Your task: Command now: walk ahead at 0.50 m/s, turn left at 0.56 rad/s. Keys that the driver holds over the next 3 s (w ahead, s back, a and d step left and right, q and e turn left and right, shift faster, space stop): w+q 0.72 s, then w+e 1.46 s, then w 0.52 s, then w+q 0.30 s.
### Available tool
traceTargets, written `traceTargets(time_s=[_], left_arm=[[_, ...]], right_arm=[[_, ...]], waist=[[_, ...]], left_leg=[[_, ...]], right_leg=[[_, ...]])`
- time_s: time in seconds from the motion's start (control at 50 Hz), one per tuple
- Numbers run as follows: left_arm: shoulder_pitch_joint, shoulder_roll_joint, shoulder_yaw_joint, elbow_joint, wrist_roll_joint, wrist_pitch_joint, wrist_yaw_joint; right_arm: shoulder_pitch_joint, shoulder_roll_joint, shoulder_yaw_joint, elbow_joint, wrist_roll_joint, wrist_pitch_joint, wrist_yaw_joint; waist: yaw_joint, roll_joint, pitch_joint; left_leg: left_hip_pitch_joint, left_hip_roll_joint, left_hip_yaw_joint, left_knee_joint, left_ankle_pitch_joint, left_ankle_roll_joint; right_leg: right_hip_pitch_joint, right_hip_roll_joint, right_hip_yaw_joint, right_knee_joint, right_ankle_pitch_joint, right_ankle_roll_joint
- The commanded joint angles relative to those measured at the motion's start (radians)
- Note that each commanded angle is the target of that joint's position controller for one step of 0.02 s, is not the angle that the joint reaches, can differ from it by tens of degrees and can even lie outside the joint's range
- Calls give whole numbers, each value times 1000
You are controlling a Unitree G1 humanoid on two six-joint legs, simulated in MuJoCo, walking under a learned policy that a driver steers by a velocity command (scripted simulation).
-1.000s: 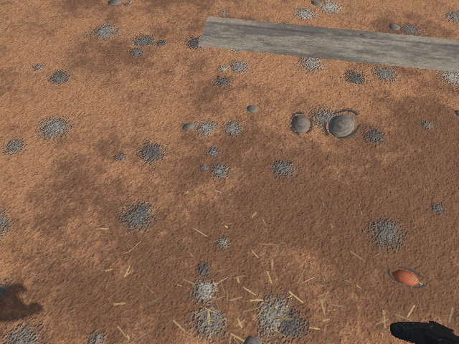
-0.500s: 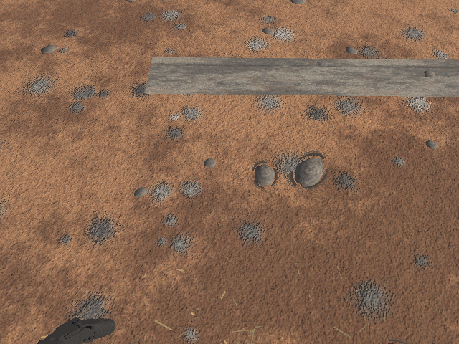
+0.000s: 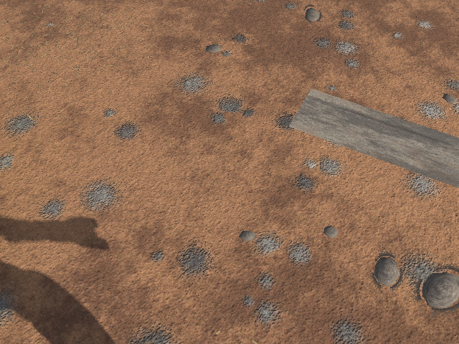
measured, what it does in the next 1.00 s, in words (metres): walks ahead, turning left: left foot, then right foot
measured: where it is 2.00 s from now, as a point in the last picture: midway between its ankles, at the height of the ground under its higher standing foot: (191, 163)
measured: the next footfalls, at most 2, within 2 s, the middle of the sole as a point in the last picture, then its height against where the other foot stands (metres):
left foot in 0.04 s outside the picture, level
right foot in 0.54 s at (263, 325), level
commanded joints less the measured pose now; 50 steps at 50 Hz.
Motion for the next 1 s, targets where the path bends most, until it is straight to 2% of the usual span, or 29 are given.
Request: traceTargets(time_s=[0.02,0.04,0.06,0.08,0.1,0.12,0.14,0.16,0.18,0.26,0.36,0.46,0.5,0.52,0.54,0.56,0.58,0.6,0.62,0.64,0.66,0.7,0.74,0.8,0.86,0.9,0.94,0.98,1.0], left_arm=[[-58,217,50,-58,-19,15,9],[-57,197,41,-63,-14,16,11],[-21,92,9,-97,31,6,8],[3,37,-18,-141,25,-33,-3],[-123,129,2,-161,-17,-65,-16],[-163,133,2,-177,-33,-83,-21],[-157,124,3,-159,-12,-90,-12],[-145,137,12,-148,11,-84,-6],[-128,140,16,-143,15,-70,-9],[-190,93,7,-170,32,-39,-6],[-358,58,-12,-224,18,-48,-22],[-391,106,-2,-252,8,-68,-41],[-322,128,9,-237,7,-78,-42],[-227,150,22,-211,12,-83,-36],[-88,192,37,-193,30,-87,-30],[49,279,60,-168,45,-76,-24],[54,221,47,-156,17,-67,-33],[-3,141,25,-175,8,-61,-31],[-55,114,15,-185,16,-51,-27],[-96,92,7,-179,22,-45,-25],[-115,75,0,-174,29,-46,-22],[-120,78,2,-160,25,-53,-21],[-93,103,9,-137,22,-63,-23],[-69,130,12,-108,12,-60,-31],[-37,154,13,-94,-9,-43,-30],[23,177,17,-73,-13,-32,-28],[52,191,20,-58,-19,-21,-26],[51,202,22,-48,-22,-10,-21],[41,194,18,-47,-23,-7,-18]], right_arm=[[129,-144,-60,-47,4,-4,2],[304,-209,-97,3,7,1,-13],[379,-317,-124,24,13,9,-36],[332,-346,-114,-22,6,-13,-26],[327,-251,-86,-25,0,-30,-16],[293,-214,-75,-21,-2,-44,-16],[223,-186,-66,-29,-1,-50,-17],[167,-150,-55,-44,-6,-52,-21],[144,-138,-48,-58,-16,-52,-27],[188,-182,-59,-49,-8,-58,-53],[254,-189,-61,-26,-2,-46,-69],[301,-178,-61,-1,4,-33,-77],[286,-178,-63,-5,1,-25,-80],[273,-156,-54,-13,0,-23,-79],[263,-106,-34,-32,-10,-25,-73],[386,-44,-16,-55,10,-33,-73],[411,-100,-17,-56,21,-38,-75],[331,-182,-38,-52,23,-34,-74],[259,-193,-42,-64,13,-29,-75],[216,-181,-44,-77,1,-27,-72],[211,-165,-47,-82,0,-23,-67],[224,-118,-40,-86,10,-11,-60],[192,-90,-30,-105,3,-7,-60],[137,-65,-14,-120,-10,-22,-53],[10,-50,1,-142,-14,-48,-34],[-57,-54,3,-159,-5,-58,-23],[-85,-78,-4,-171,1,-66,-17],[-34,-115,-19,-159,2,-74,-16],[61,-146,-36,-130,-3,-75,-22]], waist=[[-147,-99,-78],[-231,-62,-167],[-201,157,-224],[-133,238,-376],[-193,95,-321],[-174,74,-204],[-125,-8,-138],[-89,0,-105],[-65,21,-97],[-68,8,-60],[-134,57,-19],[-136,78,-19],[-97,113,-36],[-47,110,-84],[19,55,-212],[-2,-215,-377],[-10,-328,-375],[8,-205,-225],[2,-131,-138],[-16,-103,-65],[-40,-122,-43],[-56,-138,-29],[-52,-105,-21],[-56,-79,-17],[-17,-73,11],[7,-78,17],[1,-101,16],[-50,-123,-12],[-109,-117,-67]], left_leg=[[221,-106,88,-32,-93,69],[495,-138,59,-87,-46,109],[778,76,-313,-127,-74,203],[964,256,-872,-315,-287,380],[939,248,-815,-383,-292,321],[824,214,-665,-378,-228,282],[679,165,-551,-374,-126,244],[570,129,-468,-383,-21,222],[502,110,-435,-404,36,217],[401,70,-340,-439,169,219],[342,13,-299,-428,26,150],[457,65,-417,-312,-5,131],[481,71,-456,-243,59,116],[465,28,-439,-155,122,91],[371,-29,-380,73,77,56],[29,-174,-239,424,-254,-28],[-152,-137,-231,602,-500,-40],[-211,-83,-237,667,-421,-45],[-194,-46,-195,664,-346,-48],[-170,-17,-184,614,-293,-49],[-128,14,-185,573,-257,-46],[-85,37,-160,526,-228,-48],[-100,42,-159,455,-185,-55],[-98,36,-138,265,-63,-60],[-22,12,-66,50,67,-69],[13,-12,-51,-29,82,-77],[41,-28,-61,-92,50,-67],[156,-48,-58,-153,15,-43],[315,-67,-41,-195,23,-19]], right_leg=[[-28,-256,42,277,1038,-133],[-165,-213,25,520,938,-94],[-518,-112,24,873,299,-35],[-801,71,260,1112,-249,-7],[-911,14,375,1143,-186,-30],[-939,-28,362,1084,-95,-57],[-878,-72,365,993,-19,-61],[-806,-98,369,910,30,-55],[-747,-110,374,877,62,-47],[-736,-81,344,672,195,13],[-650,-10,334,331,469,25],[-611,9,375,219,408,-9],[-526,18,360,200,319,-39],[-388,20,343,162,325,-66],[-142,-95,439,196,300,-123],[243,-330,841,150,103,-275],[274,-408,1095,50,-133,-311],[147,-370,968,23,-198,-267],[19,-330,819,15,-100,-230],[-102,-288,709,-11,18,-220],[-171,-259,629,-33,96,-208],[-234,-234,521,-80,181,-211],[-247,-238,467,-113,260,-239],[-226,-220,402,-132,367,-262],[-244,-176,341,-123,420,-242],[-216,-192,358,-103,425,-238],[-169,-220,391,-64,431,-224],[-154,-235,410,6,488,-199],[-181,-202,380,114,595,-174]])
